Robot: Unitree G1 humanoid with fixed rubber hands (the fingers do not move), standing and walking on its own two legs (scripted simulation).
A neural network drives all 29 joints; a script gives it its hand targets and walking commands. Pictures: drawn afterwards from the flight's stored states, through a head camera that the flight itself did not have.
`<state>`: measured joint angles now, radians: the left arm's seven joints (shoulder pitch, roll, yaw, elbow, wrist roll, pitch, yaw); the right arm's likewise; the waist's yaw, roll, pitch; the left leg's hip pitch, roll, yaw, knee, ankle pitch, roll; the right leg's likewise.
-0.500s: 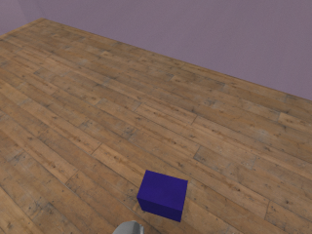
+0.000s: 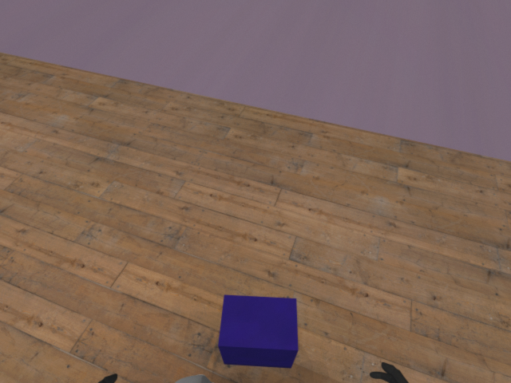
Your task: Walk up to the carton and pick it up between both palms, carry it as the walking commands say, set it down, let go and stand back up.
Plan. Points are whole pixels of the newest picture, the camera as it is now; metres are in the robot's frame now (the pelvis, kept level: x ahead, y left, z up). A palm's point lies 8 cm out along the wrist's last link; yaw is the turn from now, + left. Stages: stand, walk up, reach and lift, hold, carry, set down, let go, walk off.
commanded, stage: walk up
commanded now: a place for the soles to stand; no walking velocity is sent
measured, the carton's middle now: (258, 332) +0.38 +0.00 -0.63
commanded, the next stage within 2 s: none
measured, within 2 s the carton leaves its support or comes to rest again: neither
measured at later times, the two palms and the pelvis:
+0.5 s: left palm out of the picture +0.11 +0.23 -0.10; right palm out of the picture +0.03 -0.26 -0.12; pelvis +0.01 +0.00 +0.02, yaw -7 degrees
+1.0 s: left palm out of the picture +0.12 +0.25 -0.11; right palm out of the picture +0.04 -0.26 -0.12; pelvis +0.02 +0.01 +0.01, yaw -10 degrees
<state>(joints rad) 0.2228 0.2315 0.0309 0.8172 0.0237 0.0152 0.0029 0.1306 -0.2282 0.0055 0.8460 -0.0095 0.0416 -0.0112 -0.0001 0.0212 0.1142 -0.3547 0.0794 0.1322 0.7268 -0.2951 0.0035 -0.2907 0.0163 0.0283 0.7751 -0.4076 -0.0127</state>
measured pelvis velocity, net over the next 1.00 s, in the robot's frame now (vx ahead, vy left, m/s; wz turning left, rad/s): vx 0.02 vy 0.01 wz -0.17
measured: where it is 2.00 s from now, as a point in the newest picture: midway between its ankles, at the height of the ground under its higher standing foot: outside the picture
